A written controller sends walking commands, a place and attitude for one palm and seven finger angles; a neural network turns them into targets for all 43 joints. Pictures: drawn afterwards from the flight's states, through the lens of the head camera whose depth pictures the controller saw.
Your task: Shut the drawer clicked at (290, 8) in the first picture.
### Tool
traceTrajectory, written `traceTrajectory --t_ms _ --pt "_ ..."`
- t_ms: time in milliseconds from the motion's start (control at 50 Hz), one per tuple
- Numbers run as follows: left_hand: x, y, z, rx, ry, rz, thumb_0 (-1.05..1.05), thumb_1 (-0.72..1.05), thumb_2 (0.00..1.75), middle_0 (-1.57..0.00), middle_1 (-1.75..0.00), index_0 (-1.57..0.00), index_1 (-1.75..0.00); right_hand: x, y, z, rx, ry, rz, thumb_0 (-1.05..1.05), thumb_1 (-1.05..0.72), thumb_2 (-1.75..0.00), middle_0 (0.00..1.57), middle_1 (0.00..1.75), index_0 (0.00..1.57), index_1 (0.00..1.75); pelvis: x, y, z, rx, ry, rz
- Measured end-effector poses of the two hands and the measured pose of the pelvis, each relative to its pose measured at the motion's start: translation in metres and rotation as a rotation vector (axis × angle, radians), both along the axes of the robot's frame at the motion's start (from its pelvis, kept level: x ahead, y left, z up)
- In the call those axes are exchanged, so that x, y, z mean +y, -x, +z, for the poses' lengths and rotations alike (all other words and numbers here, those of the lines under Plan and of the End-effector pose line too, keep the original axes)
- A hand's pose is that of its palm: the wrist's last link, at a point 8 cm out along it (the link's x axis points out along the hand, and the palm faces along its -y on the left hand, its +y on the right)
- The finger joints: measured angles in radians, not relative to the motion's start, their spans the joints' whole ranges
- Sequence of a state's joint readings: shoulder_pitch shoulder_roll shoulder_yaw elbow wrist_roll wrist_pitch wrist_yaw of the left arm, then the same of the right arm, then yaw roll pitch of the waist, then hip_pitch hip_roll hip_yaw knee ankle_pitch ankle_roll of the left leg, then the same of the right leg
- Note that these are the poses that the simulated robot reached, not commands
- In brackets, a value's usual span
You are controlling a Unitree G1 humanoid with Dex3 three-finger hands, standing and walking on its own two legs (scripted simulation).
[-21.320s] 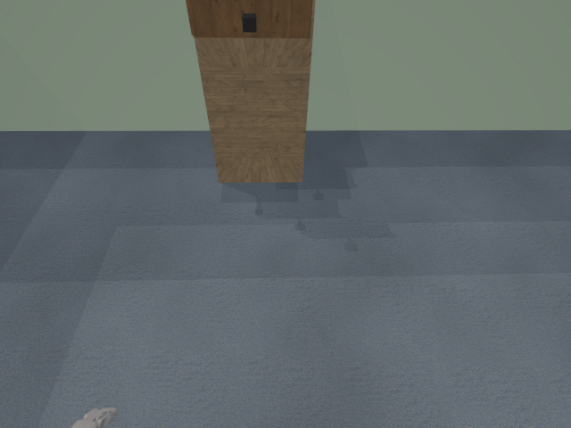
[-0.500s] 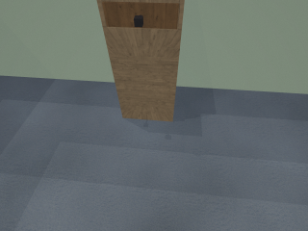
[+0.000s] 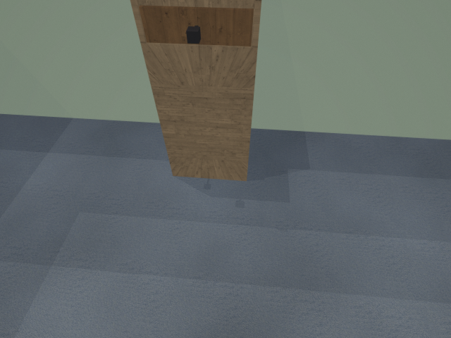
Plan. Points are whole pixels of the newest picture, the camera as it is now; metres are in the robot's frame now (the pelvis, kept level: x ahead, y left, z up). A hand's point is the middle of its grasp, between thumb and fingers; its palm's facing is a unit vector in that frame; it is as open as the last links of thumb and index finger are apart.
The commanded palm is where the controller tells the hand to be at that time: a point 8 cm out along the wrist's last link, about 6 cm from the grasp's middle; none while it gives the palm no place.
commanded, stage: look to check the result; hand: left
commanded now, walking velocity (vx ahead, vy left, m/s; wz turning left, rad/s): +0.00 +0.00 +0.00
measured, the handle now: (194, 32) +1.02 +0.16 +0.08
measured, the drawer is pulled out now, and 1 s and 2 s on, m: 0.00 0.00 0.00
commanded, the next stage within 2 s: stand and wait in 0.50 s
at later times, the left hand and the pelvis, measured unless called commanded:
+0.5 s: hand out of the picture +0.05 +0.19 -0.17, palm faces +0.02 -0.97 -0.26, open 7.4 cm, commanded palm none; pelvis +0.02 -0.01 +0.00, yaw +0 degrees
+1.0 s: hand out of the picture +0.09 +0.22 -0.15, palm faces +0.00 -0.95 -0.32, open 7.4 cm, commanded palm none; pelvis +0.02 -0.02 +0.00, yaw +0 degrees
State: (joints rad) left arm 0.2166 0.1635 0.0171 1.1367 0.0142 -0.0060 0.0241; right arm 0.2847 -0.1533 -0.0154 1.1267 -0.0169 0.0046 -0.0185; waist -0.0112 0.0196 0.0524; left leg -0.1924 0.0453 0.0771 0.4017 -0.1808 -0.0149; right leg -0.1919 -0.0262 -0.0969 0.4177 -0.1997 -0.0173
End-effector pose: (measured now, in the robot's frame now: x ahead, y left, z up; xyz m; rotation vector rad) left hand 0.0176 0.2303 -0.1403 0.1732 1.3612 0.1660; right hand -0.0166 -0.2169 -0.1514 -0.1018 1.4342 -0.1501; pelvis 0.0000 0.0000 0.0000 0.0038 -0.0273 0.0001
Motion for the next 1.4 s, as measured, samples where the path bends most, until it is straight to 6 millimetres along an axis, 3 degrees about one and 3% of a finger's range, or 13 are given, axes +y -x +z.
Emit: traceTrajectory --t_ms 280,660,1000,1400 --pt "0.001 -0.003 0.004 0.017 -0.025 0.01 0.01 0.91 0.9 -0.2 -0.3 -0.2 -0.29 -0.017 -0.026 0.001 -0.026 0.014 0.023 0.0 -0.91 -0.89 0.2 0.3 0.2 0.3 -0.009 -0.01 0.001 0.0 0.001 0.004" --pt "0.012 -0.041 0.012 -0.055 -0.058 -0.016 0.01 0.91 0.9 -0.2 -0.3 -0.2 -0.29 -0.048 -0.064 0.009 -0.086 0.072 0.056 0.0 -0.91 -0.89 0.2 0.3 0.2 0.3 -0.015 -0.019 0.003 0.0 0.002 0.008" --pt "0.03 -0.068 0.024 -0.102 -0.107 -0.044 0.01 0.91 0.9 -0.2 -0.3 -0.2 -0.29 -0.067 -0.085 0.015 -0.123 0.106 0.076 0.0 -0.91 -0.89 0.2 0.3 0.21 0.3 -0.016 -0.024 0.004 -0.001 0.001 0.005" --pt "0.036 -0.077 0.026 -0.103 -0.116 -0.06 0.01 0.91 0.9 -0.2 -0.3 -0.2 -0.29 -0.077 -0.095 0.02 -0.131 0.127 0.09 0.0 -0.91 -0.89 0.2 0.3 0.21 0.3 -0.017 -0.028 0.005 0.005 0.0 0.002"
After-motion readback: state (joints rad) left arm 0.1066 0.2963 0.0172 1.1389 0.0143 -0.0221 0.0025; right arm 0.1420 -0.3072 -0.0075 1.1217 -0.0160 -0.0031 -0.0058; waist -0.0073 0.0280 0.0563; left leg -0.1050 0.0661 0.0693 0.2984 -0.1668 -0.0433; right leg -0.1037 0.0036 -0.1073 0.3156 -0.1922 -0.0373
